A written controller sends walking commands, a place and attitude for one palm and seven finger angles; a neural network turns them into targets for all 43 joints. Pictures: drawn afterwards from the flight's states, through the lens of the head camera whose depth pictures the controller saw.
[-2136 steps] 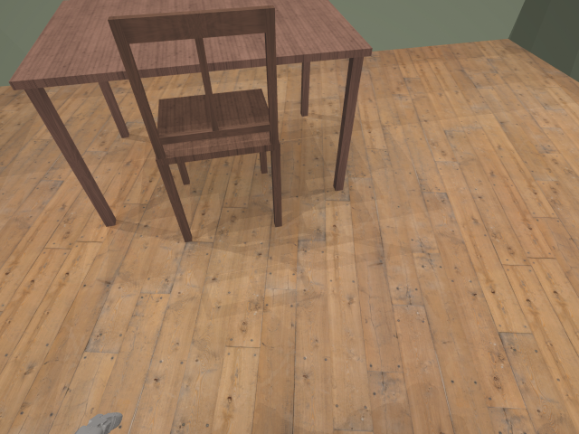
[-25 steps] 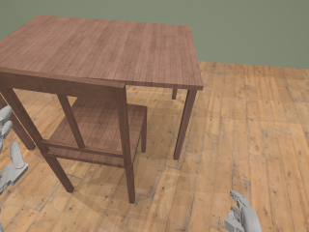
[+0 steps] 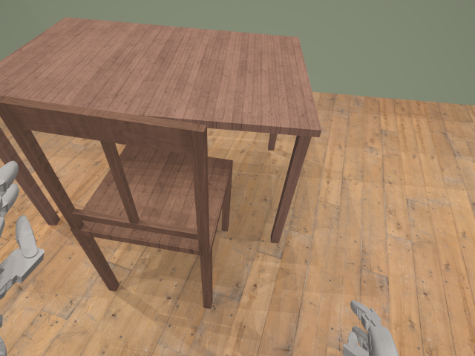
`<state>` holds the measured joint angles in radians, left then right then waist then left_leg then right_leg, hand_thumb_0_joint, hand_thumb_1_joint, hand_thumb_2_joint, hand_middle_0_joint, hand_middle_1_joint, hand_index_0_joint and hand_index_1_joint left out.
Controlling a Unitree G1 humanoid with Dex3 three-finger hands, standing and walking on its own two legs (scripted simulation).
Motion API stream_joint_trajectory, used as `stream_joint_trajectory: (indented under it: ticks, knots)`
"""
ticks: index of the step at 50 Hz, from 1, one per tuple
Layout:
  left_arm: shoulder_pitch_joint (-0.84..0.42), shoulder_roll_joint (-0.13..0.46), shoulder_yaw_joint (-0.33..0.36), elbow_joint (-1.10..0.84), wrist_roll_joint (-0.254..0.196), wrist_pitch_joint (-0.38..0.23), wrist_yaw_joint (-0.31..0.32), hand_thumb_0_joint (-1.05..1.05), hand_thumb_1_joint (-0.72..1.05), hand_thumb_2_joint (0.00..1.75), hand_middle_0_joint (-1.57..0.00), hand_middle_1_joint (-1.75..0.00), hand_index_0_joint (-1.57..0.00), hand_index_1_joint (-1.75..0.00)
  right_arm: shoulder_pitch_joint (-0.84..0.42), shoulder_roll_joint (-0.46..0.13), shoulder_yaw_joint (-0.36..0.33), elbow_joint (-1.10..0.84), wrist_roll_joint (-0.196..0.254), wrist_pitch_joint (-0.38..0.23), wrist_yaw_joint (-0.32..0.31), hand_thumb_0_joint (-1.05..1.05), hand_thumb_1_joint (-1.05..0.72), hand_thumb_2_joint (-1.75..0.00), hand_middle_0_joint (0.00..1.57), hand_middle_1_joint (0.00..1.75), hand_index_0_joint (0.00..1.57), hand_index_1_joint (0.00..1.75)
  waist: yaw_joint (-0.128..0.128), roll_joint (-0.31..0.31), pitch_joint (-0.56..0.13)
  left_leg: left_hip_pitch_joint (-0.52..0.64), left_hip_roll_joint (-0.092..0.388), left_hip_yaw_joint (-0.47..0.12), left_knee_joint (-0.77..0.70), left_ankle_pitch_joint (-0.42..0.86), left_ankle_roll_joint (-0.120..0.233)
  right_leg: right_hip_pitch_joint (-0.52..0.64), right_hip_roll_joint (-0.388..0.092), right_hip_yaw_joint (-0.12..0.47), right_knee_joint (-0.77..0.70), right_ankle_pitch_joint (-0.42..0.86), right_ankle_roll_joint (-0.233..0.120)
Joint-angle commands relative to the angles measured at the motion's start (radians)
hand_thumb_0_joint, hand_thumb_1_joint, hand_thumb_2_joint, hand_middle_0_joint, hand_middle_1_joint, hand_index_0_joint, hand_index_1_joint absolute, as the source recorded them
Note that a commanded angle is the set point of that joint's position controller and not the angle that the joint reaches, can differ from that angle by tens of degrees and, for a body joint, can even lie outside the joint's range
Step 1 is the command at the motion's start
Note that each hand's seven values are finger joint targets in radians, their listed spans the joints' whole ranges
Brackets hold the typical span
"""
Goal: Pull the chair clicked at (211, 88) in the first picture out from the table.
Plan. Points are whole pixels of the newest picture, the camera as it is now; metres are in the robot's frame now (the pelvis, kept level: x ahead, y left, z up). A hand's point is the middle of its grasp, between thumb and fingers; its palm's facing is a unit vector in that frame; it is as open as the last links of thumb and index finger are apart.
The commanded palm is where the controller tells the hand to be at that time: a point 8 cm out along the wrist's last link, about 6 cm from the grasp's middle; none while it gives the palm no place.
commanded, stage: stop stepping back and stand still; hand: left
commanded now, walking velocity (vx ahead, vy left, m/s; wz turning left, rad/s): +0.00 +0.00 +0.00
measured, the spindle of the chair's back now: (122, 186) +0.50 +0.32 -0.07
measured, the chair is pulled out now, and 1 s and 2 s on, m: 0.15 0.15 0.15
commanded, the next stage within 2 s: let the arm hang, fingers relaxed in 0.02 s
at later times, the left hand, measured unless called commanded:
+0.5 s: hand out of the picture -0.03 +0.16 -0.19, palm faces +0.01 -0.99 -0.14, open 7.2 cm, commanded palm none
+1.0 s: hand out of the picture +0.05 +0.19 -0.16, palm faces +0.01 -0.96 -0.30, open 7.4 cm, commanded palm none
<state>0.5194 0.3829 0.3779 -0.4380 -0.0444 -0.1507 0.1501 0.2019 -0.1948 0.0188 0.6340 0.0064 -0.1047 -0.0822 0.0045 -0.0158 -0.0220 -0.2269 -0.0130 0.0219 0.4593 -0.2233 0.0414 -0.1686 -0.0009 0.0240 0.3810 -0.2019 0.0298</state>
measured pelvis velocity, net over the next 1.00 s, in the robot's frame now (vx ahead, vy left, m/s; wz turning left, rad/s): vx -0.01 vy -0.03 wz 0.02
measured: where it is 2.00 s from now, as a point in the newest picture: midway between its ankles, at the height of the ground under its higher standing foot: outside the picture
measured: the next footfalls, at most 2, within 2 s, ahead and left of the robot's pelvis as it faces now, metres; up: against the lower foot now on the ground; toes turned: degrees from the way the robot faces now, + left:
none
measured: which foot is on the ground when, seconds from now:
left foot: down 0.00-1.00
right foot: down 0.00-1.00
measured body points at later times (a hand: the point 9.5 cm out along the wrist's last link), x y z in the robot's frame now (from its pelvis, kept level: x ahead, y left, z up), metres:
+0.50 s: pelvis -0.02 -0.01 -0.01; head +0.00 +0.02 +0.44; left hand -0.03 +0.21 -0.18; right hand +0.02 -0.28 -0.13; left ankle +0.01 +0.09 -0.74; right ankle +0.00 -0.14 -0.74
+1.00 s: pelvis -0.01 -0.03 +0.00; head +0.00 -0.04 +0.45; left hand +0.05 +0.24 -0.14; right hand +0.04 -0.28 -0.16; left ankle +0.01 +0.09 -0.74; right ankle +0.00 -0.14 -0.74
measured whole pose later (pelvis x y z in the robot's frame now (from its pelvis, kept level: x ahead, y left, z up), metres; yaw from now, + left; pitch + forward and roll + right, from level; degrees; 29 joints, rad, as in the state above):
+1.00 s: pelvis -0.01 -0.03 +0.00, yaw +1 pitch -1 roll +0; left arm 0.16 0.25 0.01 1.11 0.01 -0.02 0.02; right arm 0.19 -0.23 -0.01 1.10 -0.02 0.00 -0.02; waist -0.01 0.02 0.02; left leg -0.20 -0.01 0.00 0.41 -0.18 0.01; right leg -0.18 0.00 0.00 0.42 -0.22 -0.01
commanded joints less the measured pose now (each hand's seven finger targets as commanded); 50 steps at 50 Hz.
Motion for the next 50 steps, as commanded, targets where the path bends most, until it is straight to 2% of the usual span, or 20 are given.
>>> stream_joint_trajectory:
  ticks: [1,5,6,7,8,10,12,14,17,19,23,26,28,29,35,38,41,44,47,50]
  knots:
    - [-0.065,0.175,0.115,-0.22,0.001,-0.07,0.023,0.0,0.9,0.9,-0.2,-0.3,-0.2,-0.3,-0.124,-0.14,-0.052,-0.164,-0.002,-0.056,-0.007,0.0,-0.9,-0.9,0.2,0.3,0.2,0.3,0.004,0.107,-0.06,-0.044,0.087,-0.072,-0.144,0.017,-0.025,0.058,-0.011,-0.013,-0.016,0.121,-0.024]
    - [-0.065,0.18,0.12,-0.224,0.003,-0.075,0.023,0.0,0.9,0.9,-0.2,-0.3,-0.2,-0.3,-0.123,-0.14,-0.054,-0.163,-0.003,-0.059,-0.009,0.0,-0.9,-0.9,0.2,0.3,0.2,0.3,0.005,0.091,-0.063,-0.049,0.082,-0.07,-0.137,0.017,-0.025,0.065,-0.013,-0.008,-0.018,0.133,-0.025]
    - [-0.081,0.027,-0.274,0.628,0.086,0.05,-0.109,0.0,0.9,0.9,-0.2,-0.3,-0.2,-0.3,-0.138,-0.324,-0.111,0.113,-0.01,-0.096,0.082,0.0,-0.9,-0.9,0.2,0.3,0.2,0.3,-0.034,0.056,0.022,-0.086,0.11,-0.111,0.047,0.291,-0.008,-0.103,-0.094,-0.022,0.123,0.244,-0.047]
    - [-0.092,0.034,-0.236,0.66,0.067,0.114,-0.132,0.0,0.9,0.9,-0.2,-0.3,-0.2,-0.3,-0.07,-0.286,-0.105,0.098,0.0,-0.022,0.09,0.0,-0.9,-0.9,0.2,0.3,0.2,0.3,-0.023,0.048,-0.061,-0.019,0.116,-0.094,0.039,0.294,-0.024,-0.118,-0.1,0.017,0.088,0.138,-0.045]
    - [-0.102,0.009,-0.246,0.648,0.062,0.135,-0.138,0.0,0.9,0.9,-0.2,-0.3,-0.2,-0.3,-0.057,-0.263,-0.095,0.074,0.0,0.001,0.089,0.0,-0.9,-0.9,0.2,0.3,0.2,0.3,-0.025,0.069,-0.046,-0.015,0.124,-0.099,0.027,0.24,-0.02,-0.156,-0.085,-0.007,0.095,0.036,-0.04]
    - [-0.149,0.01,-0.268,0.731,0.073,0.129,-0.141,0.0,0.9,0.9,-0.2,-0.3,-0.2,-0.3,-0.056,-0.264,-0.086,0.082,-0.017,0.025,0.09,0.0,-0.9,-0.9,0.2,0.3,0.2,0.3,-0.017,0.013,-0.062,-0.066,0.139,-0.157,-0.007,0.186,0.014,-0.143,-0.058,-0.028,0.152,-0.056,-0.047]
    - [-0.191,0.028,-0.284,0.843,0.078,0.13,-0.14,0.0,0.9,0.9,-0.2,-0.3,-0.2,-0.3,-0.072,-0.266,-0.077,0.098,-0.03,0.045,0.091,0.0,-0.9,-0.9,0.2,0.3,0.2,0.3,-0.007,-0.097,-0.046,-0.097,0.127,-0.173,-0.03,0.112,0.026,-0.107,-0.06,-0.013,0.134,-0.051,-0.054]
    - [-0.242,0.043,-0.297,0.963,0.078,0.134,-0.132,0.0,0.9,0.9,-0.2,-0.3,-0.2,-0.3,-0.068,-0.253,-0.072,0.114,-0.037,0.065,0.09,0.0,-0.9,-0.9,0.2,0.3,0.2,0.3,-0.01,-0.152,-0.017,-0.093,0.099,-0.155,-0.026,0.071,0.022,-0.106,-0.087,0.025,0.098,-0.027,-0.065]
    - [-0.279,0.039,-0.325,1.114,0.073,0.146,-0.125,0.0,0.9,0.9,-0.2,-0.3,-0.2,-0.3,-0.063,-0.23,-0.059,0.164,-0.043,0.089,0.085,0.0,-0.9,-0.9,0.2,0.3,0.2,0.3,-0.012,-0.052,0.044,-0.092,0.076,-0.146,-0.073,-0.032,0.015,-0.12,-0.093,0.059,0.051,-0.081,-0.062]
    - [-0.271,0.038,-0.334,1.197,0.072,0.147,-0.125,0.0,0.9,0.9,-0.2,-0.3,-0.2,-0.3,-0.058,-0.223,-0.056,0.193,-0.04,0.096,0.08,0.0,-0.9,-0.9,0.2,0.3,0.2,0.3,-0.008,0.046,0.063,-0.084,0.081,-0.152,-0.107,-0.09,0.011,-0.119,-0.082,0.055,0.029,-0.115,-0.06]
    - [-0.232,0.014,-0.336,1.334,0.066,0.136,-0.129,0.0,0.9,0.9,-0.2,-0.3,-0.2,-0.3,-0.018,-0.197,-0.058,0.263,-0.034,0.096,0.068,0.0,-0.9,-0.9,0.2,0.3,0.2,0.3,-0.005,0.184,0.019,-0.067,0.08,-0.147,-0.127,-0.121,0.007,-0.057,-0.08,0.051,0.012,-0.07,-0.067]
    - [-0.219,0.003,-0.339,1.401,0.061,0.13,-0.13,0.0,0.9,0.9,-0.2,-0.3,-0.2,-0.3,0.019,-0.19,-0.062,0.3,-0.028,0.094,0.059,0.0,-0.9,-0.9,0.2,0.3,0.2,0.3,-0.009,0.155,-0.021,-0.022,0.089,-0.15,-0.11,-0.071,0.009,-0.033,-0.082,0.048,-0.005,-0.031,-0.072]
    - [-0.22,-0.006,-0.342,1.437,0.058,0.128,-0.13,0.0,0.9,0.9,-0.2,-0.3,-0.2,-0.3,0.038,-0.189,-0.065,0.324,-0.027,0.096,0.054,0.0,-0.9,-0.9,0.2,0.3,0.2,0.3,-0.014,0.136,-0.013,-0.01,0.094,-0.151,-0.109,-0.066,0.007,-0.043,-0.083,0.049,-0.016,-0.034,-0.075]
    - [-0.221,-0.006,-0.344,1.451,0.059,0.128,-0.129,0.0,0.9,0.9,-0.2,-0.3,-0.2,-0.3,0.043,-0.195,-0.067,0.33,-0.024,0.098,0.053,0.0,-0.9,-0.9,0.2,0.3,0.2,0.3,-0.014,0.08,0.018,-0.006,0.096,-0.155,-0.109,-0.066,0.008,-0.063,-0.082,0.046,-0.031,-0.048,-0.076]
    - [-0.242,-0.01,-0.348,1.51,0.06,0.133,-0.126,0.0,0.9,0.9,-0.2,-0.3,-0.2,-0.3,0.062,-0.196,-0.074,0.382,-0.029,0.108,0.054,0.0,-0.9,-0.9,0.2,0.3,0.2,0.3,-0.019,0.009,0.098,-0.026,0.098,-0.154,-0.137,-0.148,0.006,-0.119,-0.083,0.064,-0.069,-0.165,-0.078]
    - [-0.255,-0.001,-0.346,1.518,0.061,0.131,-0.125,0.0,0.9,0.9,-0.2,-0.3,-0.2,-0.3,0.059,-0.2,-0.075,0.396,-0.031,0.106,0.056,0.0,-0.9,-0.9,0.2,0.3,0.2,0.3,-0.016,-0.025,0.088,-0.025,0.094,-0.148,-0.135,-0.136,0.006,-0.109,-0.083,0.074,-0.075,-0.175,-0.078]
    - [-0.274,0.011,-0.345,1.518,0.06,0.127,-0.123,0.0,0.9,0.9,-0.2,-0.3,-0.2,-0.3,0.051,-0.194,-0.072,0.408,-0.032,0.103,0.06,0.0,-0.9,-0.9,0.2,0.3,0.2,0.3,-0.017,-0.038,0.071,-0.002,0.088,-0.131,-0.121,-0.074,0.004,-0.102,-0.093,0.087,-0.085,-0.152,-0.079]
    - [-0.296,0.016,-0.345,1.517,0.059,0.121,-0.121,0.0,0.9,0.9,-0.2,-0.3,-0.2,-0.3,0.033,-0.197,-0.069,0.415,-0.029,0.097,0.06,0.0,-0.9,-0.9,0.2,0.3,0.2,0.3,-0.015,-0.046,0.039,0.035,0.097,-0.122,-0.112,0.04,0.001,-0.072,-0.095,0.078,-0.066,-0.024,-0.075]
    - [-0.317,0.013,-0.346,1.516,0.057,0.121,-0.12,0.0,0.9,0.9,-0.2,-0.3,-0.2,-0.3,0.015,-0.192,-0.062,0.426,-0.031,0.093,0.06,0.0,-0.9,-0.9,0.2,0.3,0.2,0.3,-0.011,-0.011,0.035,0.04,0.105,-0.122,-0.128,0.095,-0.004,-0.042,-0.096,0.071,-0.05,0.058,-0.067]
    - [-0.33,0.014,-0.347,1.518,0.058,0.12,-0.118,0.0,0.9,0.9,-0.2,-0.3,-0.2,-0.3,-0.001,-0.181,-0.058,0.433,-0.031,0.094,0.062,0.0,-0.9,-0.9,0.2,0.3,0.2,0.3,-0.009,-0.002,0.053,0.048,0.104,-0.115,-0.139,0.105,-0.01,-0.039,-0.098,0.076,-0.065,0.066,-0.064]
